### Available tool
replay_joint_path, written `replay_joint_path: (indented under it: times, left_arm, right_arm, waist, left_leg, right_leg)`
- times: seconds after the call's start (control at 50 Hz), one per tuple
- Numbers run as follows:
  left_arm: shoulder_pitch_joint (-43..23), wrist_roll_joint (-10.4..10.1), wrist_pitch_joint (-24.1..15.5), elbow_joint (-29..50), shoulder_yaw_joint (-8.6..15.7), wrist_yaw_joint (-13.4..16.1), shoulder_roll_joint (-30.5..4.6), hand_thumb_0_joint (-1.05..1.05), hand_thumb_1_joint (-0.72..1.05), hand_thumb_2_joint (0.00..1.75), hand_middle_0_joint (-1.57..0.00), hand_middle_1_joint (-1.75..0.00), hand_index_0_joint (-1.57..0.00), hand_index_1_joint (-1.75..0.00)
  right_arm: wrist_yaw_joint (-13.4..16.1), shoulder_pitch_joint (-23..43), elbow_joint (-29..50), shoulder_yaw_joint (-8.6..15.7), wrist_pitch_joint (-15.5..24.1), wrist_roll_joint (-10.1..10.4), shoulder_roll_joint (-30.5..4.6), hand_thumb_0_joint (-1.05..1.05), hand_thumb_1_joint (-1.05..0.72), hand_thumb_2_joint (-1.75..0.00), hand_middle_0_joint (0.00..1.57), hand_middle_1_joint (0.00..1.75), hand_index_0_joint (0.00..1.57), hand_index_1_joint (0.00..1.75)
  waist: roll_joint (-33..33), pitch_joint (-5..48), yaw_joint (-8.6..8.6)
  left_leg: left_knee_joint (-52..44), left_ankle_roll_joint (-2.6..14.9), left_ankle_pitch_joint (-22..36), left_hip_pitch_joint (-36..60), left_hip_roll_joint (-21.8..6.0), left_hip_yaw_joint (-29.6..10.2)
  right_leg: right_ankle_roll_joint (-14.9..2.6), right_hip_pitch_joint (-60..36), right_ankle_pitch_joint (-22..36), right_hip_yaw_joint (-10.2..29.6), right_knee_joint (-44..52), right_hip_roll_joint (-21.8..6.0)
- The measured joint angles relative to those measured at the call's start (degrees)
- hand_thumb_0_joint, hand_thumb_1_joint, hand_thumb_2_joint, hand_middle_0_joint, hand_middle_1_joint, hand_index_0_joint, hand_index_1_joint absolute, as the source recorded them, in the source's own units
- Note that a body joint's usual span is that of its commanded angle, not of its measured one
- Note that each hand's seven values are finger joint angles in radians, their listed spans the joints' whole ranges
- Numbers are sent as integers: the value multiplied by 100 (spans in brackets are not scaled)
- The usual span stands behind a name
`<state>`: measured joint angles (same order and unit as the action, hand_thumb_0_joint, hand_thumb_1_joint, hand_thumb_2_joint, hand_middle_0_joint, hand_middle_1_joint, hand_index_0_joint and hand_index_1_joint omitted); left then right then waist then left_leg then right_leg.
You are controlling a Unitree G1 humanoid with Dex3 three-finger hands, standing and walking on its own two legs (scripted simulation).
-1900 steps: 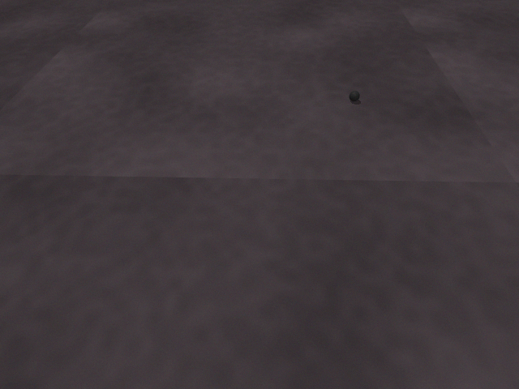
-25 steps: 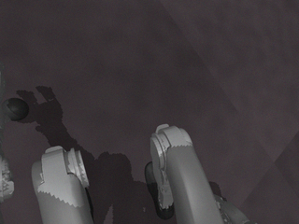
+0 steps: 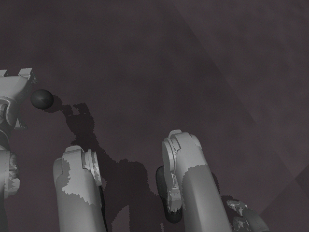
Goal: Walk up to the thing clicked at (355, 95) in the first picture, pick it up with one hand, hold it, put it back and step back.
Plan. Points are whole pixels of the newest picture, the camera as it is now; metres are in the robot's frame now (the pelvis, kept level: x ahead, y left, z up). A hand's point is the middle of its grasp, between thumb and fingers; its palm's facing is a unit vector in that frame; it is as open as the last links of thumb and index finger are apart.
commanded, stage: home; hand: left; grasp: from above
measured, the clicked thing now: (42, 99) +0.53 +0.30 -0.31
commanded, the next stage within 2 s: none
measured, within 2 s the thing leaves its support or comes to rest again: neither
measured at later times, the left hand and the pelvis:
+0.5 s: hand (15, 97) +0.47 +0.30 -0.12, palm faces -0.32 -0.31 -0.89, open 11.3 cm; pelvis +0.02 +0.01 +0.02, yaw +0 degrees
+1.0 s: hand out of the picture +0.29 +0.24 +0.10, palm faces -0.02 -0.91 -0.42, open 7.4 cm; pelvis +0.03 +0.00 +0.20, yaw +5 degrees
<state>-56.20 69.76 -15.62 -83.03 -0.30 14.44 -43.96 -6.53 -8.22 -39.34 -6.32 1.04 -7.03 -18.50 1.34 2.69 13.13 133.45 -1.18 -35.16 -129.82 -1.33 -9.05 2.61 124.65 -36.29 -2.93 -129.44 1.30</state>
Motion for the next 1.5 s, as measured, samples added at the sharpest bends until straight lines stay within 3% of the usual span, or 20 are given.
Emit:
replay_joint_path:
  times: [0.12,0.18,0.24,0.28,0.34,0.4,0.58,0.66,0.82,1.0,1.12,1.24,1.34,1.5]
  left_arm:
    - [-173,443,-199,-459,347,679,-301,0,-50,100,-10,-101,-10,-100]
    - [-182,541,-112,-441,511,966,-363,0,-46,98,-13,-97,-14,-97]
    - [-97,453,82,-197,677,1119,-317,0,-41,96,-17,-92,-17,-92]
    - [34,285,256,73,756,1132,-217,0,-37,94,-19,-87,-19,-87]
    - [275,-140,555,563,821,987,28,0,-29,92,-22,-79,-21,-79]
    - [562,-696,829,1105,840,649,339,0,-17,90,-23,-70,-22,-71]
    - [2172,-2747,1559,3366,587,-832,1135,0,36,86,-22,-45,-22,-46]
    - [3008,-3556,1750,4429,470,-1258,1420,0,60,87,-22,-38,-22,-38]
    - [4296,-4785,2200,5865,393,-1357,1923,0,83,89,-21,-32,-22,-32]
    - [5512,-6194,3059,6977,334,-1231,2380,1,88,89,-21,-30,-21,-30]
    - [6193,-6818,3542,7469,362,-1111,2671,1,89,89,-21,-30,-21,-30]
    - [6850,-7242,3856,7894,453,-1045,2916,1,90,89,-20,-30,-21,-30]
    - [7448,-7396,4009,8331,437,-1060,3053,1,90,89,-20,-30,-21,-30]
    - [8347,-7386,4167,9080,305,-1132,3144,1,90,89,-20,-30,-21,-30]
  right_arm:
    - [24,-70,-97,-136,78,-231,46,1,-90,-90,20,30,20,30]
    - [4,-130,-167,-153,148,-328,129,1,-89,-90,20,30,20,29]
    - [-57,-208,-230,-115,227,-367,233,1,-89,-90,20,30,20,29]
    - [-117,-259,-263,-67,257,-348,302,1,-89,-90,20,30,20,29]
    - [-199,-314,-297,54,270,-249,419,1,-89,-90,20,30,20,29]
    - [-260,-349,-304,210,255,-77,507,1,-89,-90,20,30,20,29]
    - [-167,-219,16,560,-37,485,421,1,-90,-90,20,30,20,30]
    - [-8,-72,250,695,-89,628,291,1,-90,-90,20,30,20,30]
    - [376,356,621,812,26,805,191,1,-90,-90,20,30,20,29]
    - [782,538,844,619,260,911,463,1,-90,-90,20,30,20,30]
    - [1040,262,851,415,406,954,653,1,-90,-90,20,30,20,30]
    - [1349,-203,808,284,578,965,751,1,-90,-90,20,30,20,30]
    - [1556,-579,838,303,723,941,735,2,-90,-90,20,30,20,30]
    - [1729,-932,971,429,924,882,623,2,-90,-90,20,30,20,30]
  waist:
    - [129,-278,195]
    - [143,-349,253]
    - [97,-332,264]
    - [25,-263,237]
    - [-94,-118,140]
    - [-227,74,-14]
    - [-458,624,-558]
    - [-418,743,-770]
    - [-292,777,-1026]
    - [-284,742,-1062]
    - [-315,733,-1022]
    - [-355,736,-961]
    - [-393,736,-908]
    - [-447,815,-946]
  left_leg:
    - [452,-15,6,-371,54,-116]
    - [611,-7,-8,-537,76,-140]
    - [692,7,-44,-669,79,-136]
    - [697,19,-91,-714,71,-124]
    - [598,37,-186,-652,40,-79]
    - [374,45,-279,-454,10,-13]
    - [-809,64,-376,727,-103,194]
    - [-1365,53,-309,1308,-123,260]
    - [-2383,3,-120,2447,-102,323]
    - [-3605,-21,48,3933,-103,373]
    - [-4548,-31,168,5072,-114,416]
    - [-5519,-26,320,6240,-143,446]
    - [-6289,-12,472,7175,-160,483]
    - [-7207,22,679,8330,-155,560]
  right_leg:
    - [12,295,-7,-59,-380,29]
    - [12,432,-32,-65,-520,35]
    - [18,550,-72,-55,-592,40]
    - [36,593,-115,-43,-593,42]
    - [82,549,-192,-11,-502,40]
    - [92,381,-276,24,-305,17]
    - [64,-678,-319,92,798,-35]
    - [18,-1224,-249,102,1322,-61]
    - [-60,-2338,-96,77,2278,-137]
    - [-107,-3814,61,35,3479,-183]
    - [-120,-4956,194,14,4436,-199]
    - [-132,-6136,378,-16,5453,-186]
    - [-127,-7086,565,-23,6273,-176]
    - [-98,-8253,819,4,7252,-187]
